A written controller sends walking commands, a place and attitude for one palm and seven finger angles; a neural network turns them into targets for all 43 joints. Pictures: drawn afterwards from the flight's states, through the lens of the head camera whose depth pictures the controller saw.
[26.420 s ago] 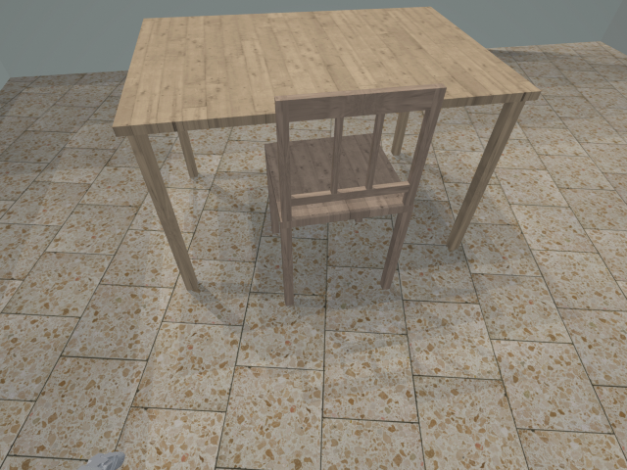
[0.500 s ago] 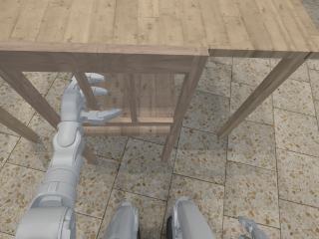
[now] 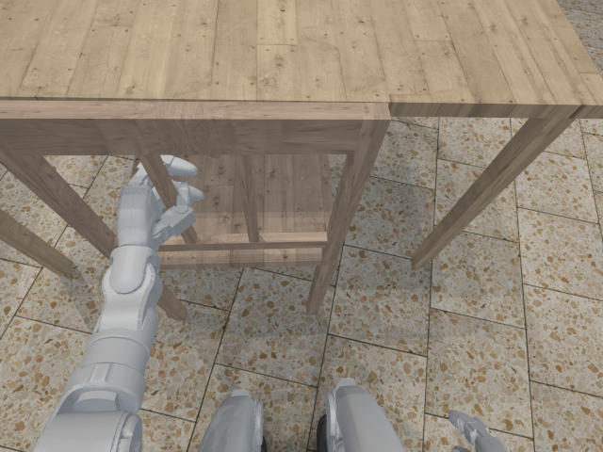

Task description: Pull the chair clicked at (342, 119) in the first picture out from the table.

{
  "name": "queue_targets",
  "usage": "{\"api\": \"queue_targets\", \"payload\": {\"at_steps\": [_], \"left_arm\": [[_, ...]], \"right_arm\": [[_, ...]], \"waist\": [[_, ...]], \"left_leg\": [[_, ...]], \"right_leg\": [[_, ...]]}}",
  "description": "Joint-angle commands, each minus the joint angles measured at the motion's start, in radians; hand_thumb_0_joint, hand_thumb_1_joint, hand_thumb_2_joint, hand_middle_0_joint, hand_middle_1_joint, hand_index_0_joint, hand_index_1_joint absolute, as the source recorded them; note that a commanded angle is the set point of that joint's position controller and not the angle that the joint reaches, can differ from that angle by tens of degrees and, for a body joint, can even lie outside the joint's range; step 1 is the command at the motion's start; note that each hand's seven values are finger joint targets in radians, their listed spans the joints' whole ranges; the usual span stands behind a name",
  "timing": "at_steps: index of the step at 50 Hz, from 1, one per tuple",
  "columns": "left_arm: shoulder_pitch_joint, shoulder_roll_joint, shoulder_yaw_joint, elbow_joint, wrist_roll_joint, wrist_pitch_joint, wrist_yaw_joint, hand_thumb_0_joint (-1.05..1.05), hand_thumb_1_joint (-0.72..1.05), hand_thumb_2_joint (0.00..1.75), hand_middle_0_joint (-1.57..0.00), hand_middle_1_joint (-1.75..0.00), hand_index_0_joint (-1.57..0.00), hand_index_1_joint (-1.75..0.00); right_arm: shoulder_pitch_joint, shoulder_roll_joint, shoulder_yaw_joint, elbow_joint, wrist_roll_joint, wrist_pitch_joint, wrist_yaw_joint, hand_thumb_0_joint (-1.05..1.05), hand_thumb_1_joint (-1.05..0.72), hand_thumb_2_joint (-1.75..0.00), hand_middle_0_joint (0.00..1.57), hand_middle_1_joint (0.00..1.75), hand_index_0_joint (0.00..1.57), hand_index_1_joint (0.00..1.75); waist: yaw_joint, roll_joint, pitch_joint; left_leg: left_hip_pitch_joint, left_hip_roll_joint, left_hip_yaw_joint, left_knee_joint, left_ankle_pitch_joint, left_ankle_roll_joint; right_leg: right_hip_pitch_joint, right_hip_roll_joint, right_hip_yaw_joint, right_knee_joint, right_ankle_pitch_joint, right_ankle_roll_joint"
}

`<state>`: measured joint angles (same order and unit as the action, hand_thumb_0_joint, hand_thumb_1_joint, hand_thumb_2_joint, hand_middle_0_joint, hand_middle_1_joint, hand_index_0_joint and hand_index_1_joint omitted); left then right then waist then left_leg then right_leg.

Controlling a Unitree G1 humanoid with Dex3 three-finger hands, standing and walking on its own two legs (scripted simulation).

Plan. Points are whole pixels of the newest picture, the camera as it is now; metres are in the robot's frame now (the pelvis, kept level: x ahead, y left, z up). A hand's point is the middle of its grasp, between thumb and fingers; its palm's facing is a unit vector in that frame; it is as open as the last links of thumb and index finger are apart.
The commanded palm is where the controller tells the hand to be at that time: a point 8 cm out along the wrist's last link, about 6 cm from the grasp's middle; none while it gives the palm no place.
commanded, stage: hook a spindle and tug to test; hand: left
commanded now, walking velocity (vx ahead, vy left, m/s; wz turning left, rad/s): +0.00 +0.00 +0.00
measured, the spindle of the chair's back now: (173, 203) +0.45 +0.17 +0.00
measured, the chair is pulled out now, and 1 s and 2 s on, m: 0.00 0.06 0.22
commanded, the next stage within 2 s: step backward, pulling the chair out in 0.38 s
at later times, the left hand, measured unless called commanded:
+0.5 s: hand (190, 236) +0.39 +0.14 +0.02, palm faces +0.00 -1.00 -0.04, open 4.8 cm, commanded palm +0.36 +0.19 +0.02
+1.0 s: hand (185, 247) +0.36 +0.14 +0.03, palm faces -0.03 -0.99 -0.14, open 5.0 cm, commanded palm +0.33 +0.19 +0.03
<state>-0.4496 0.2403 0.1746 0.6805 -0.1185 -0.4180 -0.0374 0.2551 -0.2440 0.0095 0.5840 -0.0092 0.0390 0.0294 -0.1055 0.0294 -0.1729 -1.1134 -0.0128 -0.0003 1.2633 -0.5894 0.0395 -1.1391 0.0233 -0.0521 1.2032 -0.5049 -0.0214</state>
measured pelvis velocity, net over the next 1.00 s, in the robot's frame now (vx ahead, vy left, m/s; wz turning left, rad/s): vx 0.01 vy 0.01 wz -0.02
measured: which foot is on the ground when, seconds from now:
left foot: down 0.00-1.00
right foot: down 0.00-1.00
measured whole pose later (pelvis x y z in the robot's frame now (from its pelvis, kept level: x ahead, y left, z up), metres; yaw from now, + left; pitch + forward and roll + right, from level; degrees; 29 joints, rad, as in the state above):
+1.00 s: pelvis +0.01 +0.01 +0.10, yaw -1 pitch +8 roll -1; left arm -0.38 0.21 0.03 0.88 -0.06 -0.16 0.08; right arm 0.26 -0.25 -0.01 0.60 0.05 0.18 -0.10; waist -0.09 -0.01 0.05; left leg -0.41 -0.02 0.04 0.58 -0.30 0.06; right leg -0.45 0.02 0.00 0.53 -0.21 0.00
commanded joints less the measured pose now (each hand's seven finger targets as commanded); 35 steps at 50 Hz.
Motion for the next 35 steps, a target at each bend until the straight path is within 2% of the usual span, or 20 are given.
{"api": "queue_targets", "payload": {"at_steps": [1, 6, 9, 13, 16, 17, 21, 22, 23, 24, 25, 26, 27, 28, 29, 30, 31, 33, 34, 35], "left_arm": [[-0.167, 0.111, 0.01, -0.266, -0.002, -0.092, -0.01, 0.0, 0.9, 0.9, -0.5, -1.45, -0.5, -1.45], [-0.109, 0.091, -0.008, -0.308, -0.002, -0.096, -0.005, 0.0, 0.9, 0.9, -0.5, -1.45, -0.5, -1.45], [-0.073, 0.081, -0.02, -0.346, -0.001, -0.098, -0.001, 0.0, 0.9, 0.9, -0.5, -1.45, -0.5, -1.45], [-0.049, 0.077, -0.024, -0.367, -0.004, -0.093, -0.004, 0.0, 0.9, 0.9, -0.5, -1.45, -0.5, -1.45], [0.011, 0.082, -0.014, -0.388, -0.007, -0.087, -0.006, 0.0, 0.9, 0.9, -0.5, -1.45, -0.5, -1.45], [-0.002, 0.06, -0.04, -0.393, -0.008, -0.085, -0.009, 0.0, 0.9, 0.9, -0.5, -1.45, -0.5, -1.45], [-0.01, 0.078, -0.028, -0.415, -0.005, -0.082, -0.007, 0.0, 0.9, 0.9, -0.5, -1.45, -0.5, -1.45], [-0.026, 0.056, -0.049, -0.411, -0.005, -0.08, -0.007, 0.0, 0.9, 0.9, -0.5, -1.45, -0.5, -1.45], [-0.049, 0.061, -0.046, -0.401, -0.003, -0.078, -0.005, 0.0, 0.9, 0.9, -0.5, -1.45, -0.5, -1.45], [-0.086, 0.051, -0.064, -0.425, -0.001, -0.082, -0.005, 0.0, 0.9, 0.9, -0.5, -1.45, -0.5, -1.45], [-0.258, 0.327, 0.039, -0.621, 0.089, 0.027, 0.084, 0.0, 0.9, 0.9, -0.5, -1.45, -0.5, -1.45], [-0.242, 0.27, 0.004, -0.637, 0.091, 0.089, 0.121, 0.0, 0.9, 0.9, -0.5, -1.45, -0.5, -1.45], [-0.197, 0.234, -0.024, -0.629, 0.089, 0.124, 0.136, 0.0, 0.9, 0.9, -0.5, -1.45, -0.5, -1.45], [-0.125, 0.212, -0.035, -0.545, 0.1, 0.163, 0.145, 0.0, 0.9, 0.9, -0.5, -1.45, -0.5, -1.45], [-0.065, 0.165, -0.072, -0.451, 0.102, 0.204, 0.145, 0.0, 0.9, 0.9, -0.5, -1.45, -0.5, -1.45], [-0.025, 0.134, -0.089, -0.322, 0.097, 0.233, 0.15, 0.0, 0.9, 0.9, -0.5, -1.45, -0.5, -1.45], [-0.045, 0.115, -0.113, -0.243, 0.099, 0.253, 0.155, 0.0, 0.9, 0.9, -0.5, -1.45, -0.5, -1.45], [-0.13, 0.115, -0.121, -0.136, 0.098, 0.258, 0.166, 0.0, 0.9, 0.9, -0.5, -1.45, -0.5, -1.45], [-0.195, 0.157, -0.093, -0.122, 0.103, 0.248, 0.175, 0.0, 0.9, 0.9, -0.5, -1.45, -0.5, -1.45], [-0.219, 0.14, -0.109, -0.08, 0.109, 0.243, 0.174, 0.0, 0.9, 0.9, -0.5, -1.45, -0.5, -1.45]], "right_arm": [[0.061, -0.156, -0.06, -0.1, 0.001, -0.027, -0.009, 0.0, -0.9, -0.9, 0.2, 0.3, 0.2, 0.3], [0.052, -0.151, -0.062, -0.106, 0.002, -0.03, -0.011, 0.0, -0.9, -0.9, 0.2, 0.3, 0.2, 0.3], [0.047, -0.149, -0.063, -0.115, 0.001, -0.032, -0.013, 0.0, -0.9, -0.9, 0.2, 0.3, 0.2, 0.3], [0.036, -0.147, -0.062, -0.116, 0.002, -0.031, -0.013, 0.0, -0.9, -0.9, 0.2, 0.3, 0.2, 0.3], [0.032, -0.145, -0.065, -0.125, 0.003, -0.033, -0.016, 0.0, -0.9, -0.9, 0.2, 0.3, 0.2, 0.3], [0.024, -0.143, -0.062, -0.125, 0.004, -0.034, -0.016, 0.0, -0.9, -0.9, 0.2, 0.3, 0.2, 0.3], [0.017, -0.145, -0.062, -0.125, 0.003, -0.037, -0.021, 0.0, -0.9, -0.9, 0.2, 0.3, 0.2, 0.3], [0.015, -0.142, -0.06, -0.124, 0.003, -0.038, -0.021, 0.0, -0.9, -0.9, 0.2, 0.3, 0.2, 0.3], [0.015, -0.144, -0.06, -0.12, 0.004, -0.039, -0.023, 0.0, -0.9, -0.9, 0.2, 0.3, 0.2, 0.3], [0.013, -0.144, -0.06, -0.12, 0.003, -0.042, -0.026, 0.0, -0.9, -0.9, 0.2, 0.3, 0.2, 0.3], [0.093, -0.125, -0.065, -0.177, 0.062, 0.043, -0.063, 0.0, -0.9, -0.9, 0.2, 0.3, 0.2, 0.3], [0.104, -0.113, -0.072, -0.206, 0.068, 0.058, -0.091, 0.0, -0.9, -0.9, 0.2, 0.3, 0.2, 0.3], [0.117, -0.112, -0.07, -0.209, 0.07, 0.059, -0.105, 0.0, -0.9, -0.9, 0.2, 0.3, 0.2, 0.3], [0.069, -0.107, -0.062, -0.199, 0.074, 0.068, -0.115, 0.0, -0.9, -0.9, 0.2, 0.3, 0.2, 0.3], [0.047, -0.109, -0.05, -0.188, 0.078, 0.083, -0.127, 0.0, -0.9, -0.9, 0.2, 0.3, 0.2, 0.3], [0.029, -0.109, -0.042, -0.163, 0.084, 0.096, -0.13, 0.0, -0.9, -0.9, 0.2, 0.3, 0.2, 0.3], [0.036, -0.113, -0.032, -0.142, 0.084, 0.105, -0.137, 0.0, -0.9, -0.9, 0.2, 0.3, 0.2, 0.3], [0.039, -0.127, -0.025, -0.101, 0.077, 0.108, -0.146, 0.0, -0.9, -0.9, 0.2, 0.3, 0.2, 0.3], [0.049, -0.136, -0.032, -0.089, 0.075, 0.107, -0.153, 0.0, -0.9, -0.9, 0.2, 0.3, 0.2, 0.3], [0.063, -0.136, -0.033, -0.075, 0.074, 0.107, -0.157, 0.0, -0.9, -0.9, 0.2, 0.3, 0.2, 0.3]], "waist": [[0.021, 0.021, -0.468], [0.022, 0.016, -0.443], [0.029, 0.046, -0.444], [0.029, 0.016, -0.436], [0.043, 0.016, -0.457], [0.033, 0.018, -0.441], [0.036, 0.02, -0.441], [0.026, 0.013, -0.434], [0.019, 0.003, -0.416], [0.013, 0.026, -0.422], [0.048, 0.058, -0.691], [0.027, 0.101, -0.647], [0.023, 0.08, -0.617], [0.025, 0.136, -0.539], [0.025, 0.115, -0.453], [0.034, 0.066, -0.329], [0.025, 0.0, -0.24], [0.023, -0.071, -0.175], [0.022, -0.065, -0.182], [0.018, -0.047, -0.197]], "left_leg": [[0.278, 0.015, -0.048, -0.155, 0.478, -0.033], [0.288, 0.018, -0.045, -0.154, 0.496, -0.034], [0.304, 0.018, -0.049, -0.151, 0.526, -0.037], [0.289, 0.018, -0.048, -0.149, 0.514, -0.036], [0.296, 0.015, -0.044, -0.148, 0.536, -0.037], [0.293, 0.015, -0.043, -0.148, 0.517, -0.036], [0.293, 0.015, -0.049, -0.143, 0.51, -0.038], [0.285, 0.014, -0.048, -0.14, 0.493, -0.034], [0.273, 0.014, -0.049, -0.137, 0.472, -0.033], [0.284, 0.013, -0.053, -0.135, 0.478, -0.033], [0.621, 0.02, -0.027, -0.349, 0.475, -0.017], [0.68, 0.01, -0.009, -0.391, 0.512, -0.015], [0.681, 0.013, -0.016, -0.408, 0.545, -0.017], [0.668, 0.021, -0.034, -0.435, 0.573, -0.022], [0.676, 0.048, -0.08, -0.49, 0.585, -0.027], [0.656, 0.07, -0.087, -0.526, 0.463, -0.005], [0.598, 0.075, -0.097, -0.551, 0.416, 0.006], [0.556, 0.086, -0.105, -0.593, 0.431, 0.001], [0.59, 0.086, -0.092, -0.606, 0.484, -0.006], [0.644, 0.095, -0.085, -0.624, 0.583, -0.014]], "right_leg": [[0.343, -0.012, 0.035, -0.122, 0.388, -0.017], [0.341, -0.015, 0.035, -0.121, 0.41, -0.016], [0.332, -0.016, 0.033, -0.111, 0.423, -0.018], [0.346, -0.02, 0.034, -0.111, 0.43, -0.017], [0.373, -0.021, 0.039, -0.108, 0.459, -0.017], [0.36, -0.022, 0.038, -0.113, 0.446, -0.015], [0.346, -0.022, 0.036, -0.103, 0.429, -0.016], [0.34, -0.022, 0.036, -0.107, 0.421, -0.014], [0.329, -0.021, 0.035, -0.108, 0.405, -0.013], [0.318, -0.022, 0.036, -0.105, 0.4, -0.015], [0.784, -0.091, 0.156, -0.314, 0.484, -0.023], [0.859, -0.101, 0.154, -0.361, 0.646, -0.021], [0.869, -0.113, 0.146, -0.362, 0.74, -0.015], [0.805, -0.122, 0.148, -0.364, 0.733, -0.017], [0.747, -0.11, 0.109, -0.37, 0.647, -0.02], [0.719, -0.108, 0.125, -0.44, 0.532, 0.006], [0.732, -0.108, 0.124, -0.47, 0.529, 0.017], [0.816, -0.144, 0.154, -0.515, 0.663, 0.033], [0.848, -0.16, 0.16, -0.531, 0.771, 0.033], [0.879, -0.167, 0.15, -0.534, 0.879, 0.029]]}}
